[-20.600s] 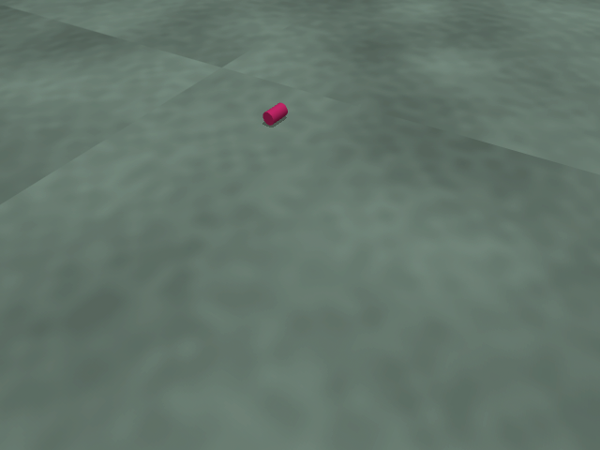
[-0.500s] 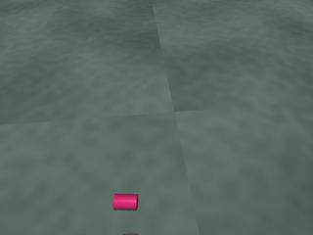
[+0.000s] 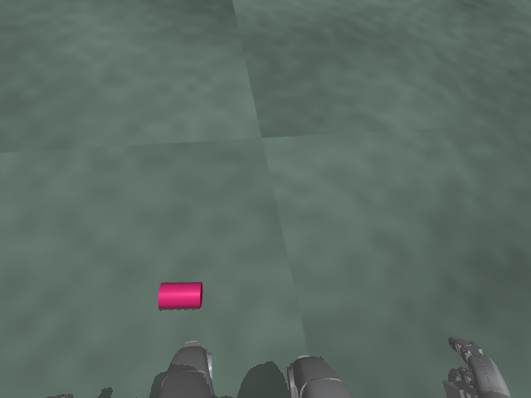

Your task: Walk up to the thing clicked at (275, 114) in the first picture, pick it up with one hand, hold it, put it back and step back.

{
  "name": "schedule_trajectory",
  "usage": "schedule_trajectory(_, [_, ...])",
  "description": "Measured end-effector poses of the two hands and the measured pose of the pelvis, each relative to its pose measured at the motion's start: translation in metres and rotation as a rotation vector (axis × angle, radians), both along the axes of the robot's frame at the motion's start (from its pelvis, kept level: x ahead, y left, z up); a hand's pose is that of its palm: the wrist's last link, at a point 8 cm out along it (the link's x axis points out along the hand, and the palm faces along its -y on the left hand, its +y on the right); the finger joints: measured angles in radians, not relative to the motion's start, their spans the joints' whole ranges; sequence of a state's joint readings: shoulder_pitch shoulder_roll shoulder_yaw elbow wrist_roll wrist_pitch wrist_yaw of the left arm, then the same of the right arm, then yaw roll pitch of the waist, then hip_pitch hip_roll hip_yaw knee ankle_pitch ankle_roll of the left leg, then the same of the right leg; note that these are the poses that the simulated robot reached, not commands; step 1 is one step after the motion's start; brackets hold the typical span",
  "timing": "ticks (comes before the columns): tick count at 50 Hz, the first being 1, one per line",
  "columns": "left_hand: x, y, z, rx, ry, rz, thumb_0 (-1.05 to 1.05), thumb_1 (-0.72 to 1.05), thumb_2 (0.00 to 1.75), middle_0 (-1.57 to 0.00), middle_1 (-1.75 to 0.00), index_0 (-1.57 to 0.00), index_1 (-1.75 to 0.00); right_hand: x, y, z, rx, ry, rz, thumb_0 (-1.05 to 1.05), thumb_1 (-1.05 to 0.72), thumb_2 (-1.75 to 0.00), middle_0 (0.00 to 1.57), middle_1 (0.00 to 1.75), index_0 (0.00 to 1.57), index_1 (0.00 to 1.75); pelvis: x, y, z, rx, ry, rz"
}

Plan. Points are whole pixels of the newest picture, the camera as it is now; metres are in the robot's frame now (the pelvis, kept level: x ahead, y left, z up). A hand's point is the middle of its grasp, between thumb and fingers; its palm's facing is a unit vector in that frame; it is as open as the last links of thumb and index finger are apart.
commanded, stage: walk up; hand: left
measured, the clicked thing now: (181, 294) +0.44 +0.26 -0.69
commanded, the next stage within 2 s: none
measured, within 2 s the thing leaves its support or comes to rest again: neither
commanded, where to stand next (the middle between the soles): +0.07 -0.02 m, yaw +5 degrees
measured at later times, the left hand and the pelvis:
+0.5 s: hand out of the picture -0.03 +0.23 -0.08, palm faces +0.14 -0.87 -0.47, open 7.4 cm; pelvis -0.01 -0.06 +0.03, yaw +6 degrees
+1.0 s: hand out of the picture +0.01 +0.29 -0.15, palm faces +0.08 -0.94 -0.34, open 7.4 cm; pelvis +0.00 +0.01 +0.02, yaw +5 degrees
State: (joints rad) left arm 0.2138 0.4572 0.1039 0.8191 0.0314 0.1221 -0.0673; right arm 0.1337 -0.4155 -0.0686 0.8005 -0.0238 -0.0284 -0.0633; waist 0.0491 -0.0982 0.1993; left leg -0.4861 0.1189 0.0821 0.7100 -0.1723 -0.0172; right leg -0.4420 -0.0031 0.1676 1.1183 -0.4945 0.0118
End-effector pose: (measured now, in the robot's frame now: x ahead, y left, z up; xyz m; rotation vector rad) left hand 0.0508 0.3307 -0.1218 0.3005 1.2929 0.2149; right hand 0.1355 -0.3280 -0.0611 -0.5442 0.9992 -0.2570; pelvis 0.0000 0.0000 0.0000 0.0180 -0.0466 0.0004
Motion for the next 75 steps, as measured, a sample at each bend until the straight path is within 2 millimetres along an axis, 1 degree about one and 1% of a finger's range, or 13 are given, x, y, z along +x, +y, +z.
schedule_trajectory(4, [-0.012,-0.024,0.003,0.028,-0.018,-0.022,0.0,0.91,0.9,-0.21,-0.3,-0.2,-0.3,-0.026,-0.041,-0.019,-0.001,0.012,-0.012,0.0,-0.9,-0.89,0.21,0.3,0.21,0.3,-0.021,-0.027,-0.013,-0.001,0.009,-0.023])
schedule_trajectory(8, [-0.044,-0.054,0.02,0.048,-0.014,0.001,0.0,0.91,0.9,-0.21,-0.3,-0.2,-0.3,-0.058,-0.067,-0.035,0.027,0.076,-0.06,0.0,-0.9,-0.89,0.21,0.3,0.21,0.3,-0.034,-0.051,-0.007,-0.002,0.0,0.012])
schedule_trajectory(14, [-0.073,-0.082,0.056,0.077,-0.012,0.046,0.01,0.9,0.9,-0.21,-0.3,-0.2,-0.3,-0.102,-0.073,-0.036,0.124,0.188,-0.08,0.0,-0.91,-0.89,0.21,0.3,0.21,0.3,-0.031,-0.065,0.02,0.014,0.035,0.016])
schedule_trajectory(19, [-0.081,-0.08,0.076,0.124,-0.095,0.087,0.01,0.9,0.9,-0.21,-0.3,-0.2,-0.31,-0.117,-0.065,-0.038,0.186,0.273,-0.042,0.01,-0.91,-0.89,0.21,0.3,0.21,0.3,-0.017,-0.069,0.029,-0.003,0.023,0.061])
schedule_trajectory(23, [-0.089,-0.071,0.082,0.149,-0.104,0.111,0.01,0.9,0.9,-0.21,-0.3,-0.2,-0.31,-0.098,-0.051,-0.036,0.216,0.266,0.0,0.01,-0.91,-0.89,0.21,0.3,0.21,0.3,-0.012,-0.064,0.032,-0.013,-0.005,0.09])
schedule_trajectory(28, [-0.096,-0.051,0.077,0.15,-0.088,0.125,0.01,0.9,0.9,-0.21,-0.3,-0.2,-0.31,-0.051,-0.024,-0.029,0.233,0.209,0.082,0.01,-0.91,-0.89,0.21,0.3,0.21,0.3,-0.005,-0.047,0.03,-0.025,-0.024,0.121])
schedule_trajectory(36, [-0.069,-0.005,0.031,0.094,-0.078,0.149,0.01,0.9,0.9,-0.21,-0.3,-0.2,-0.3,0.025,0.033,-0.019,0.162,0.07,0.157,0.0,-0.91,-0.89,0.21,0.3,0.21,0.3,0.009,0.0,0.009,-0.027,-0.023,0.146])
schedule_trajectory(42, [-0.044,-0.001,0.015,0.006,-0.074,0.124,0.01,0.91,0.9,-0.21,-0.3,-0.2,-0.3,0.04,0.069,-0.001,0.161,0.013,0.165,0.0,-0.91,-0.89,0.21,0.3,0.21,0.3,0.008,0.014,0.017,-0.039,-0.014,0.134])
schedule_trajectory(46, [-0.045,0.001,0.009,-0.011,-0.03,0.116,0.0,0.91,0.9,-0.21,-0.3,-0.2,-0.3,0.04,0.073,0.008,0.147,-0.012,0.155,0.0,-0.9,-0.89,0.21,0.3,0.21,0.3,0.008,0.017,0.019,-0.039,-0.006,0.109])
schedule_trajectory(55, [-0.062,-0.001,0.009,0.021,0.049,0.072,0.0,0.91,0.9,-0.21,-0.3,-0.2,-0.3,-0.001,0.03,0.005,0.082,-0.002,0.063,0.0,-0.9,-0.89,0.21,0.3,0.21,0.3,-0.013,0.003,0.014,-0.031,-0.002,0.049])
schedule_trajectory(63, [-0.083,-0.027,0.023,0.076,0.037,0.044,0.0,0.91,0.9,-0.21,-0.3,-0.2,-0.3,-0.059,-0.03,-0.025,0.091,0.057,-0.029,0.0,-0.9,-0.89,0.21,0.3,0.21,0.3,-0.032,-0.027,0.001,-0.048,-0.017,0.017])
schedule_trajectory(71, [-0.07,-0.051,0.052,0.072,-0.038,0.043,0.01,0.9,0.9,-0.21,-0.3,-0.2,-0.3,-0.114,-0.035,-0.033,0.167,0.215,-0.088,0.01,-0.91,-0.89,0.21,0.3,0.21,0.3,-0.022,-0.036,0.023,-0.003,0.019,0.022])
schedule_trajectory(75, [-0.054,-0.045,0.06,0.068,-0.105,0.044,0.01,0.9,0.9,-0.21,-0.3,-0.2,-0.31,-0.121,-0.027,-0.027,0.178,0.292,-0.063,0.01,-0.91,-0.89,0.21,0.3,0.21,0.3,-0.01,-0.031,0.029,-0.005,0.03,0.047])
